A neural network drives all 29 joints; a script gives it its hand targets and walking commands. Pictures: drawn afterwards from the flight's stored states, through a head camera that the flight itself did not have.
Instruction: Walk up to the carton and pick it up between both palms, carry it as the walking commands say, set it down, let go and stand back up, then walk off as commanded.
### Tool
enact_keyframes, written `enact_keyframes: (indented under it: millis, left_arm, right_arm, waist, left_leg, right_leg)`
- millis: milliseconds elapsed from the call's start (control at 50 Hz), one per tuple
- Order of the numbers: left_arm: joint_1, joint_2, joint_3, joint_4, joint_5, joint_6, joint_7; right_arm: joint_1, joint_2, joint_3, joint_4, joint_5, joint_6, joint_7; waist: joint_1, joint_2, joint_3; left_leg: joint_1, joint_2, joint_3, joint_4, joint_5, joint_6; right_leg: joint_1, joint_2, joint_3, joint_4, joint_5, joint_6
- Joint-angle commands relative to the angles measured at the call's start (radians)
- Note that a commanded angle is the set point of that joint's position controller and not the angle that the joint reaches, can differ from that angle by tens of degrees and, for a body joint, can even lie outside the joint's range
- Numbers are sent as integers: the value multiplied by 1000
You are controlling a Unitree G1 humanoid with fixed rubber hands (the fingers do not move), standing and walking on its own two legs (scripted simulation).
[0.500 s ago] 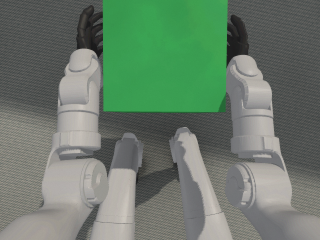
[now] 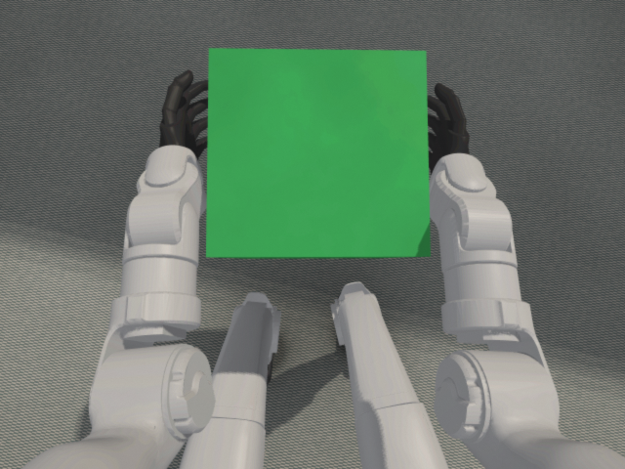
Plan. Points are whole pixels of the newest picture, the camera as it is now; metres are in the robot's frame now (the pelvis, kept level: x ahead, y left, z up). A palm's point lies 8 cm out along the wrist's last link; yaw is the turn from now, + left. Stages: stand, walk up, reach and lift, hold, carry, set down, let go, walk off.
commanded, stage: reach and lift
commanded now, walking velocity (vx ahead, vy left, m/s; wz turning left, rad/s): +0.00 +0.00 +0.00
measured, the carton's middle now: (314, 179) +0.44 -0.03 -0.11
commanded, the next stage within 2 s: none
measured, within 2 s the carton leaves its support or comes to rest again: neither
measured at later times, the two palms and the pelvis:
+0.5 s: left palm (153, 139) +0.45 +0.13 +0.02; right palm (478, 146) +0.43 -0.17 +0.02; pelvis +0.02 +0.00 +0.06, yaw +0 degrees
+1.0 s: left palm (76, 74) +0.44 +0.13 +0.14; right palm (561, 94) +0.42 -0.17 +0.14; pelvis +0.12 -0.01 +0.11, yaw +1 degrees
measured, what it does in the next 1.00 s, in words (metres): rises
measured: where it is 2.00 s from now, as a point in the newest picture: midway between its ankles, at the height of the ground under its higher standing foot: (310, 352)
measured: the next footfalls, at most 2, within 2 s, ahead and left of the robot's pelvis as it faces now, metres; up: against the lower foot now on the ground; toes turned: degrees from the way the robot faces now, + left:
none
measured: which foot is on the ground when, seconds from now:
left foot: down 0.00-1.00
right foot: down 0.00-1.00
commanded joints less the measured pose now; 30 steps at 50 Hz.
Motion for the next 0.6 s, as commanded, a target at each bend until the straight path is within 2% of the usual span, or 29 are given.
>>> enact_keyframes:
  millis: [0, 80, 160, 280, 360, 380, 480, 500, 580]
  left_arm:
    - [-686, -1094, -772, -37, -157, 7, -275]
    - [-671, -1095, -773, -39, -154, 7, -280]
    - [-658, -1098, -781, -59, -153, 4, -287]
    - [-598, -1094, -760, -31, -132, 8, -303]
    - [-583, -1099, -766, -63, -132, 6, -309]
    - [-578, -1094, -760, -47, -125, 6, -311]
    - [-504, -1115, -743, -32, -112, 7, -318]
    - [-487, -1120, -734, -12, -105, 8, -319]
    - [-420, -1151, -685, 30, -77, 8, -321]
  right_arm:
    - [-773, 1088, 728, -197, 199, -75, 293]
    - [-758, 1079, 724, -193, 185, -76, 298]
    - [-726, 1089, 730, -200, 181, -75, 305]
    - [-671, 1103, 724, -179, 164, -69, 315]
    - [-648, 1117, 729, -194, 162, -66, 319]
    - [-625, 1119, 719, -163, 152, -63, 321]
    - [-578, 1134, 717, -176, 143, -63, 325]
    - [-552, 1138, 703, -159, 135, -62, 325]
    - [-485, 1166, 649, -112, 110, -59, 328]
  waist:
    - [-3, 8, -2139]
    - [-10, 6, -2109]
    - [-7, 6, -2094]
    - [3, -4, -2008]
    - [5, 1, -1990]
    - [0, -1, -1952]
    - [10, -4, -1861]
    - [0, -2, -1807]
    - [3, -8, -1612]
  left_leg:
    - [489, -14, 44, -275, 85, 22]
    - [526, -11, 38, -312, 86, 20]
    - [570, -6, 34, -354, 103, 20]
    - [598, 0, 38, -413, 111, 24]
    - [644, 2, 42, -456, 150, 25]
    - [639, 5, 37, -465, 135, 26]
    - [670, 9, 41, -523, 172, 31]
    - [663, 12, 42, -536, 171, 31]
    - [650, 20, 35, -587, 149, 37]
  right_leg:
    - [588, 39, -138, -198, 101, -57]
    - [617, 33, -132, -241, 97, -62]
    - [662, 29, -131, -280, 113, -63]
    - [717, 18, -119, -353, 112, -66]
    - [778, 13, -120, -394, 154, -67]
    - [767, 10, -118, -405, 138, -67]
    - [826, 7, -116, -463, 177, -67]
    - [824, 7, -118, -474, 184, -66]
    - [820, 4, -108, -520, 164, -67]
